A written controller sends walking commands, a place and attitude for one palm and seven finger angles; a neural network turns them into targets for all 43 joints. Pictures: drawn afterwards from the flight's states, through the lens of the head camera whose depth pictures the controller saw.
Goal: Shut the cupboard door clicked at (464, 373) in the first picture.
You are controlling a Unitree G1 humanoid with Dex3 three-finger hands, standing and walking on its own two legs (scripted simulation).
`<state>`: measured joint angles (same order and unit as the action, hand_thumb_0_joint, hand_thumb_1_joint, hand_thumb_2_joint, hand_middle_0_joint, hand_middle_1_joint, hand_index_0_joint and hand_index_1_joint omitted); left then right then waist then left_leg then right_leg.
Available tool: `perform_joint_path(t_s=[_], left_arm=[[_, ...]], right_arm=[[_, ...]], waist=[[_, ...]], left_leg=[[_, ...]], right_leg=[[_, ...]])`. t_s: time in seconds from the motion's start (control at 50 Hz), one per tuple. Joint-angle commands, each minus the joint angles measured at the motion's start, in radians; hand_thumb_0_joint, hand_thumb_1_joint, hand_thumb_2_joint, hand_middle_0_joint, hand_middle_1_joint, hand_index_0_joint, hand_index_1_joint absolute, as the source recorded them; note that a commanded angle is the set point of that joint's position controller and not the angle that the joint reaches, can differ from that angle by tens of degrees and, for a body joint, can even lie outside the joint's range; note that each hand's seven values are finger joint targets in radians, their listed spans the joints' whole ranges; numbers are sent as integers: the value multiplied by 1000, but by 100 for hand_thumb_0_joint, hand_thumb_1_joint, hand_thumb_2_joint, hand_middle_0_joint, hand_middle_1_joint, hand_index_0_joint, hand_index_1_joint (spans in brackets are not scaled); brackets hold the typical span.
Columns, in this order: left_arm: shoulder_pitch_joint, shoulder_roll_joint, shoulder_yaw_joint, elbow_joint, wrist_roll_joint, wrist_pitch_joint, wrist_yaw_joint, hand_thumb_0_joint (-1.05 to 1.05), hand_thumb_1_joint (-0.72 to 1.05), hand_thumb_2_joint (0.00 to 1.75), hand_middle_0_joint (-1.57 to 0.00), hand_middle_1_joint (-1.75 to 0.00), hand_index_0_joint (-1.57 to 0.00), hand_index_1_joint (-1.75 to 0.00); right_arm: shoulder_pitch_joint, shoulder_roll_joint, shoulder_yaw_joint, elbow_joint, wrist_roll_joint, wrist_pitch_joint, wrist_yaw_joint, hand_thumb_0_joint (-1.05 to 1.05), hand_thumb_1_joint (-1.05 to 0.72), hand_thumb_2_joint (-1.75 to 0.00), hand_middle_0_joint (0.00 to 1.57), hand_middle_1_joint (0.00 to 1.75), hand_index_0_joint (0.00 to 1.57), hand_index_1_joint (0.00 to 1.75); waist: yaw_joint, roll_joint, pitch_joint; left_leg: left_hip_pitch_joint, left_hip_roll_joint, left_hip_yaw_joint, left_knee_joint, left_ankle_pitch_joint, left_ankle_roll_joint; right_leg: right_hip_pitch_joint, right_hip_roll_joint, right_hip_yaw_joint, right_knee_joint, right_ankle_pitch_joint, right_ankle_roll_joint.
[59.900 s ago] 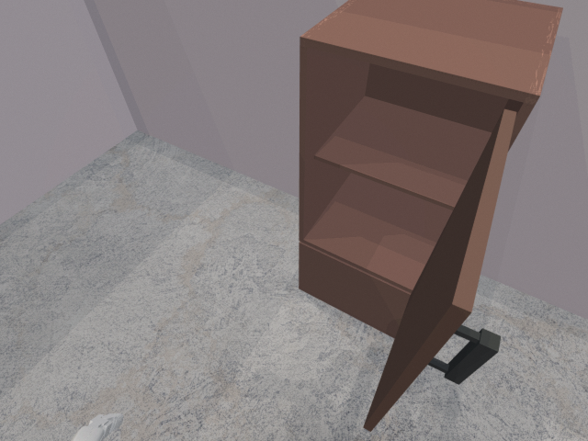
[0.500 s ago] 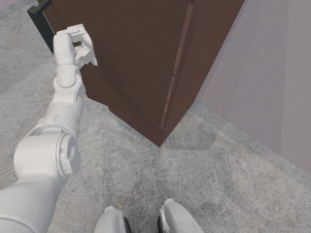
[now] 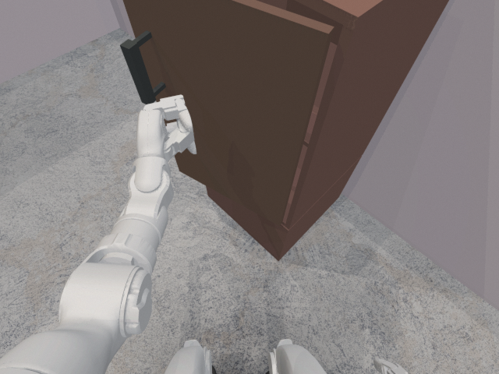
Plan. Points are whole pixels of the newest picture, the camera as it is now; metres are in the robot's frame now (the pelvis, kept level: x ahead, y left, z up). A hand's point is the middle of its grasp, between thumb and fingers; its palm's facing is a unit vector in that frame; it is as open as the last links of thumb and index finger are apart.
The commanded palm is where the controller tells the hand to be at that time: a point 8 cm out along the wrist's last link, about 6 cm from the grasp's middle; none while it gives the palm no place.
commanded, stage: draw the hand back to the body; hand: left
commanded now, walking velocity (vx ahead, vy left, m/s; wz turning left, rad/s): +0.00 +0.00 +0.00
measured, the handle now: (146, 69) +0.66 +0.15 +0.07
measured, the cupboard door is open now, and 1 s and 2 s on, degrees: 13 13 13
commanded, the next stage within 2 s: step back with the hand held close in 1.56 s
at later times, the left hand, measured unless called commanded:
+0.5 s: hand (115, 174) +0.37 +0.14 +0.15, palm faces -0.02 -1.00 -0.03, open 3.1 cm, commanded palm +0.32 +0.20 +0.15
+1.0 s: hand out of the picture +0.25 +0.25 +0.20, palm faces +0.32 -0.89 -0.32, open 4.7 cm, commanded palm +0.20 +0.30 +0.23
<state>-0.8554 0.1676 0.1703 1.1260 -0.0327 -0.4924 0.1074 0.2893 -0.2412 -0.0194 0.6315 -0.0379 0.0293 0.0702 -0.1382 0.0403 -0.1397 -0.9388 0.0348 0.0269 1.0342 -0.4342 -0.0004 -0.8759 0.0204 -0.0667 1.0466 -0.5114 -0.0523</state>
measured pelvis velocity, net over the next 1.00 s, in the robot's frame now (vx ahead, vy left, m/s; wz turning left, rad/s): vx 0.03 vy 0.03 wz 0.00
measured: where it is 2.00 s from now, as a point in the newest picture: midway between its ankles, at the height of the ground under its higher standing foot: outside the picture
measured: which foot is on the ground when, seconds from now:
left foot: down 0.00-1.00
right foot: down 0.00-1.00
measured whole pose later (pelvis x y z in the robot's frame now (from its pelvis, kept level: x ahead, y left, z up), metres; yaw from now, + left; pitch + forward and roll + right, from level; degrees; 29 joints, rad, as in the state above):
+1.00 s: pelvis +0.03 +0.03 +0.08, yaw +0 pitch -3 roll +0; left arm 0.31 0.30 0.18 -0.23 -0.07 -0.03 0.08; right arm 0.17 -0.21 0.05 0.57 0.02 0.01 -0.06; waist 0.05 0.07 -0.01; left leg -0.14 -0.01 0.05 0.42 -0.23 0.03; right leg -0.07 0.00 -0.04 0.40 -0.27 -0.01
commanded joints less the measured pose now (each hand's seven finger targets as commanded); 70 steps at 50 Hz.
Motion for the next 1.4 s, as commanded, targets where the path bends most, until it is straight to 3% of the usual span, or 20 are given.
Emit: perform_joint_path(t_s=[0.0, 0.06, 0.08, 0.18, 0.22, 0.3, 0.38, 0.46, 0.48, 0.5, 0.58, 0.62, 0.68, 0.72, 0.76, 0.88, 0.92, 1.16, 1.24, 1.38], left_arm=[[-398, 224, 98, -224, -20, -65, -11, 0, 90, 90, -130, -150, -130, -150], [-279, 197, 68, -360, -36, -58, -50, 0, 90, 90, -130, -150, -130, -150], [-200, 219, 95, -384, -49, -46, -60, 0, 90, 90, -130, -150, -130, -150], [-29, 190, 47, -601, -110, 32, -103, 0, 90, 90, -130, -150, -130, -150], [-6, 171, 20, -658, -125, 47, -112, 0, 90, 90, -130, -150, -130, -150], [95, 159, -15, -765, -139, 63, -135, 0, 90, 90, -130, -150, -130, -150], [253, 168, -13, -870, -159, 103, -164, 0, 90, 90, -127, -147, -127, -147], [397, 191, 16, -992, -191, 160, -191, 0, 90, 90, -116, -135, -116, -135], [467, 233, -51, -1076, -96, 193, -138, 0, 90, 90, -113, -132, -113, -132], [493, 207, -58, -1118, -89, 221, -108, 0, 90, 90, -111, -129, -111, -129], [571, 218, -64, -1209, -62, 298, -56, 0, 90, 90, -100, -117, -100, -117], [595, 226, -47, -1249, -52, 322, -40, 0, 90, 90, -94, -111, -94, -111], [671, 238, -30, -1324, -48, 349, -30, 0, 90, 90, -86, -102, -86, -102], [714, 236, -22, -1388, -44, 363, -24, 0, 90, 90, -81, -96, -81, -96], [778, 246, 0, -1427, -42, 376, -19, 0, 90, 90, -75, -90, -75, -90], [969, 292, 87, -1543, -38, 392, -9, 0, 90, 90, -58, -72, -58, -72], [1003, 300, 114, -1590, -39, 393, -7, 0, 90, 90, -53, -66, -53, -66], [1264, 404, 329, -1723, -54, 358, 15, 0, 90, 90, -20, -30, -20, -30], [1224, 333, 250, -1662, -45, 358, 13, 0, 90, 90, -20, -30, -20, -30], [1210, 390, 299, -1681, -43, 340, 21, 0, 90, 90, -20, -30, -20, -30]], right_arm=[[174, -157, -48, -61, 7, -13, -18, 0, -90, -90, 20, 30, 20, 30], [160, -145, -46, -102, 21, -9, -20, 0, -90, -90, 20, 30, 20, 30], [161, -147, -46, -118, 27, -9, -23, 0, -90, -90, 20, 30, 20, 30], [114, -142, -41, -155, 63, -13, -48, 0, -90, -90, 20, 30, 20, 30], [90, -139, -40, -148, 72, -23, -60, 0, -90, -90, 20, 30, 20, 30], [44, -137, -33, -142, 82, -52, -76, 0, -90, -90, 20, 30, 20, 30], [-6, -135, -27, -165, 91, -74, -80, 0, -90, -90, 20, 30, 20, 30], [-77, -130, -17, -198, 99, -92, -88, 0, -90, -90, 20, 30, 20, 30], [-108, -106, -24, -208, 98, -55, -109, 0, -90, -90, 20, 30, 20, 30], [-134, -96, -15, -223, 99, -41, -123, 0, -90, -90, 20, 30, 20, 30], [-181, -97, 3, -215, 96, -25, -152, 0, -90, -90, 20, 30, 20, 30], [-195, -91, 11, -214, 92, -27, -159, 0, -90, -90, 20, 30, 20, 30], [-209, -89, 20, -216, 85, -35, -162, 0, -90, -90, 20, 30, 20, 30], [-216, -83, 27, -218, 78, -43, -159, 0, -90, -90, 20, 30, 20, 30], [-224, -82, 30, -217, 73, -49, -154, 0, -90, -90, 20, 30, 20, 30], [-229, -87, 26, -214, 58, -70, -142, 0, -90, -90, 20, 30, 20, 30], [-233, -83, 27, -216, 57, -74, -140, 0, -90, -90, 20, 30, 20, 30], [-236, -83, 1, -191, 59, -125, -138, 0, -90, -90, 20, 30, 20, 30], [-223, -97, -6, -172, 60, -141, -145, 0, -90, -90, 20, 30, 20, 30], [-231, -97, -7, -166, 56, -162, -154, 0, -90, -90, 20, 30, 20, 30]], waist=[[-2, -45, -477], [36, -31, -527], [57, -45, -527], [63, -117, -395], [58, -107, -317], [67, -57, -250], [102, -6, -230], [132, -60, -192], [138, -88, -199], [128, -94, -140], [128, -72, -34], [132, -22, -21], [142, -23, -26], [147, 33, -24], [154, 23, -4], [173, -12, 7], [177, 16, 9], [203, 22, 60], [179, -16, 126], [200, -2, 90]], left_leg=[[273, -55, -14, -74, 249, 36], [348, -53, -2, -108, 315, 35], [351, -52, 0, -122, 328, 36], [387, -50, 17, -216, 261, 44], [424, -45, 14, -252, 224, 45], [512, -39, 4, -306, 211, 44], [579, -40, 1, -347, 243, 43], [601, -38, 3, -389, 262, 43], [648, -32, 4, -436, 273, 39], [657, -32, 6, -463, 265, 41], [740, -24, -3, -538, 261, 45], [791, -20, -9, -576, 271, 40], [843, -17, -14, -613, 309, 39], [878, -16, -17, -633, 357, 33], [888, -12, -21, -651, 374, 29], [898, -7, -21, -662, 464, 24], [900, -9, -19, -661, 482, 23], [847, -13, -9, -657, 421, 26], [844, -11, -9, -670, 342, 33], [845, -20, -10, -673, 321, 38]], right_leg=[[261, 4, 101, -172, 480, 53], [343, 11, 91, -184, 561, 51], [378, 15, 92, -193, 579, 50], [460, 14, 99, -305, 530, 65], [433, 15, 89, -347, 453, 63], [415, 16, 71, -389, 387, 53], [454, 12, 59, -407, 399, 44], [515, 4, 55, -432, 428, 45], [564, -28, 108, -493, 445, 52], [568, -28, 101, -523, 433, 57], [596, -21, 80, -601, 383, 45], [617, -18, 68, -621, 378, 38], [673, -15, 59, -655, 403, 34], [699, -17, 50, -662, 443, 31], [714, -13, 45, -680, 451, 30], [769, -11, 39, -699, 510, 32], [773, -16, 37, -696, 525, 34], [763, -23, 36, -706, 468, 39], [699, -24, 36, -725, 383, 46], [733, -28, 49, -734, 358, 43]])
